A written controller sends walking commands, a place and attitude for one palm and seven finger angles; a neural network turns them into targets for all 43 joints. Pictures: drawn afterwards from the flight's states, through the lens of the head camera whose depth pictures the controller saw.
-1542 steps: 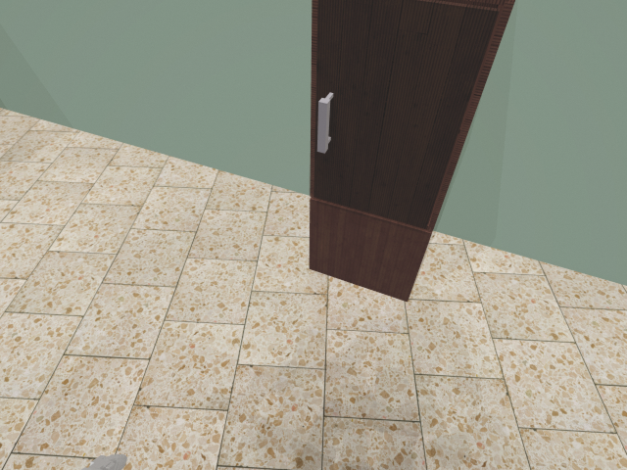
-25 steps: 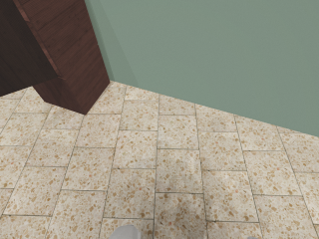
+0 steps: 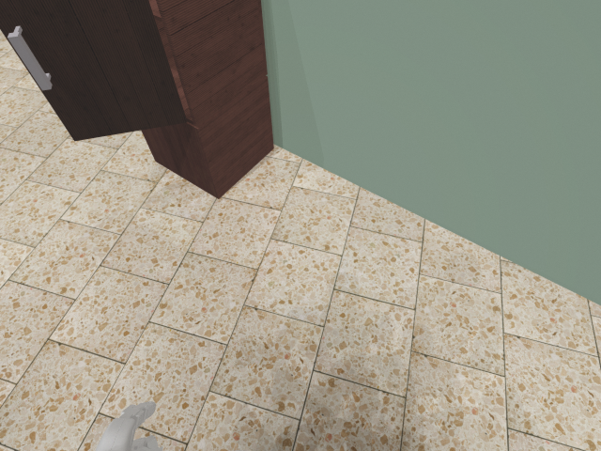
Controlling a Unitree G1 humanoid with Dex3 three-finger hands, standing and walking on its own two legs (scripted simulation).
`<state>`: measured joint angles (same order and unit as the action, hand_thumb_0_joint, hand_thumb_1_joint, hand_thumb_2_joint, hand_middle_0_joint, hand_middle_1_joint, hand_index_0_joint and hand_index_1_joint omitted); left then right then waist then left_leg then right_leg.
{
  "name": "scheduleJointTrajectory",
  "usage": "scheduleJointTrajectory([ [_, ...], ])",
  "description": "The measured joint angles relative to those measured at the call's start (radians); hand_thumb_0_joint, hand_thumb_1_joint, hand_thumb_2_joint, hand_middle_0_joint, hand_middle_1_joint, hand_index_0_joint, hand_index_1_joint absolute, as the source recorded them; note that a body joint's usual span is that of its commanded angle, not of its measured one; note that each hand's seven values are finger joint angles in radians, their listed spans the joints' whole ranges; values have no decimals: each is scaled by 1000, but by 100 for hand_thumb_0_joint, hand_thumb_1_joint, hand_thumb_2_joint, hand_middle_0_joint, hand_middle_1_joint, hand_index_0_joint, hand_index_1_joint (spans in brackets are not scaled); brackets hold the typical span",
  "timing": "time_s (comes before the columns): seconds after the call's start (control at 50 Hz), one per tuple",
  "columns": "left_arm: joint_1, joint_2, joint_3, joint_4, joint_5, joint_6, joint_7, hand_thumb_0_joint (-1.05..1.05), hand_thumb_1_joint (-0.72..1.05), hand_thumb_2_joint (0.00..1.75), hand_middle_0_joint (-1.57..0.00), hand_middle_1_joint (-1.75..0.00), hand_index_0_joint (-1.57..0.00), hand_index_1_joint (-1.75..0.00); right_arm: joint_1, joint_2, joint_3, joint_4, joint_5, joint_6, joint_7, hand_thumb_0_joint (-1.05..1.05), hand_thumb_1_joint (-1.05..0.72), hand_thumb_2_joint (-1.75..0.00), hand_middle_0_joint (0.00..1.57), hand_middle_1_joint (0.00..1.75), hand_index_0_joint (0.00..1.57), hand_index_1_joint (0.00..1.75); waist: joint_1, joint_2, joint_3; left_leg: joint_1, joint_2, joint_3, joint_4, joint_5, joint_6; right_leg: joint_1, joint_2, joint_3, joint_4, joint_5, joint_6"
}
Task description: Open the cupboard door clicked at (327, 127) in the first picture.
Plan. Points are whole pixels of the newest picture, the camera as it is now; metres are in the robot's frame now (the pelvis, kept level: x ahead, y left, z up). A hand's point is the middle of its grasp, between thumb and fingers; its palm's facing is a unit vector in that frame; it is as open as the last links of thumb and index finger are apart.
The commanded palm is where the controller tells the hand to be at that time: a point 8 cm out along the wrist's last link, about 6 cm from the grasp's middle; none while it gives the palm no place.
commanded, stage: turn to face it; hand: left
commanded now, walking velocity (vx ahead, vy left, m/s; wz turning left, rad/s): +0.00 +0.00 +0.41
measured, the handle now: (32, 58) +0.99 +0.74 -0.05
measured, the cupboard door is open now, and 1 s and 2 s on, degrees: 50 50 50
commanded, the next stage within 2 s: take the last steps up to it in 0.26 s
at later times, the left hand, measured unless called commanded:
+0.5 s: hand out of the picture -0.03 +0.19 -0.18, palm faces +0.27 -0.94 -0.22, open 7.3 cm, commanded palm none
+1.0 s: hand out of the picture +0.07 +0.18 -0.15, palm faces +0.37 -0.90 -0.23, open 7.3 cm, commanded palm none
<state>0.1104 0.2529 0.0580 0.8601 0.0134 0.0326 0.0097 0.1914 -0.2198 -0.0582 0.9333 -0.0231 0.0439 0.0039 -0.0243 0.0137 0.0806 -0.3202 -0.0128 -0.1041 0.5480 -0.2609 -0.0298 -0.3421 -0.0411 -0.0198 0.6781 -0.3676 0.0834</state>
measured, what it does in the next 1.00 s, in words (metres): walks ahead, turning left: right foot, then left foot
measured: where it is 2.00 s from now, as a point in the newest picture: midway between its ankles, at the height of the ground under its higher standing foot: (233, 364)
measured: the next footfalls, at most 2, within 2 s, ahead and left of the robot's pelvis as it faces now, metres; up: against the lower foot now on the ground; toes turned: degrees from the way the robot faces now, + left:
right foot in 0.02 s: +0.03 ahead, -0.13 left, +0.00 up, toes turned -2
left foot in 0.44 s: +0.02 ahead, +0.10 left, +0.00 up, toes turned +15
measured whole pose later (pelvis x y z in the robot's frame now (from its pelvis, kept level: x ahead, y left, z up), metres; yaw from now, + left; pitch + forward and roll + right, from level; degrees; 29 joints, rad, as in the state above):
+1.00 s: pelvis +0.11 +0.00 +0.01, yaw +20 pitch +0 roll +2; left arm 0.29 0.15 0.04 1.02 0.03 -0.06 0.01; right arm 0.27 -0.23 -0.07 1.06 -0.03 0.03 0.03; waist -0.01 0.01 0.04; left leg -0.53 0.05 0.02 1.10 -0.25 -0.03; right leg -0.14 -0.09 -0.15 0.43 -0.28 0.00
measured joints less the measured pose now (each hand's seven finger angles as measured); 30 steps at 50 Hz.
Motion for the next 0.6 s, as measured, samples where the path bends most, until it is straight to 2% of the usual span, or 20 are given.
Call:
scheduleJointTrajectory([
  [0.02,6,-1,-3,-7,1,-11,0,0,91,90,-20,-30,-20,-30,8,-3,-4,0,4,3,1,0,-90,-90,20,30,21,30,0,-1,-7,-16,-7,-7,31,-15,-9,40,0,-6,-87,50,-10],
  [0.08,16,-35,-20,1,11,-31,8,0,91,90,-20,-30,-20,-30,-2,-28,-22,14,10,19,0,0,-90,-90,20,30,21,30,-6,28,9,-103,-23,6,309,-222,-7,55,-4,-42,-66,35,-81],
  [0.14,48,-63,-32,11,10,-27,13,0,91,90,-20,-30,-20,-30,-9,-42,-31,26,8,31,5,0,-90,-90,20,30,20,29,-8,23,10,-170,-18,61,558,-217,-17,100,-25,-71,-110,37,-101],
  [0.18,71,-73,-35,22,10,-26,14,0,91,90,-20,-30,-20,-30,-16,-42,-31,29,8,33,10,0,-91,-90,20,30,20,29,-8,11,8,-181,-4,84,604,-184,-26,126,-35,-90,-146,52,-102],
  [0.26,108,-82,-37,44,13,-31,15,0,91,89,-20,-30,-20,-30,-31,-33,-23,35,10,33,12,0,-91,-90,19,30,20,29,4,-17,8,-141,19,108,490,-174,-36,158,-49,-131,-187,64,-104],
  [0.36,146,-64,-24,76,19,-36,15,0,92,89,-21,-30,-20,-30,-71,-14,-8,42,14,23,9,0,-91,-90,19,30,20,29,41,-43,16,-43,21,138,253,-190,-23,160,-58,-171,-162,44,-97],
  [0.42,174,-47,-15,106,13,-30,13,0,91,89,-21,-30,-20,-30,-88,-3,4,34,13,1,7,0,-91,-90,19,30,20,29,51,-51,9,51,14,156,47,-74,-4,142,-62,-191,-103,9,-81],
  [0.44,182,-40,-11,115,8,-25,9,0,91,89,-21,-30,-20,-30,-90,2,7,30,10,-11,7,0,-91,-90,19,30,20,29,51,-56,3,63,9,154,13,-34,27,125,-69,-194,-63,-12,-74],
  [0.46,182,-29,-7,127,5,-14,8,0,91,89,-21,-30,-20,-30,-91,12,10,28,5,-19,6,0,-91,-90,19,30,20,29,54,-72,3,56,-1,157,29,-35,51,98,-74,-171,6,-77,-63],
  [0.5,178,-17,-2,144,10,8,5,0,91,89,-20,-30,-20,-30,-83,26,20,20,-2,-29,4,0,-91,-90,19,30,20,29,62,-81,-2,57,-4,159,41,-56,71,26,-58,-112,182,-170,-56],
  [0.54,165,-14,2,155,15,17,-5,1,91,90,-20,-30,-20,-30,-58,35,27,16,-3,-40,-5,0,-91,-90,20,30,20,29,58,-73,-12,71,-4,149,12,-51,74,-42,-43,-77,317,-159,-55],
  [0.6,140,-18,3,147,17,6,-21,1,91,90,-20,-30,-20,-30,-13,41,33,30,-1,-51,-11,0,-90,-90,20,30,20,30,54,-50,-21,105,-7,129,-56,-18,73,-106,-42,-50,385,-84,-54],
])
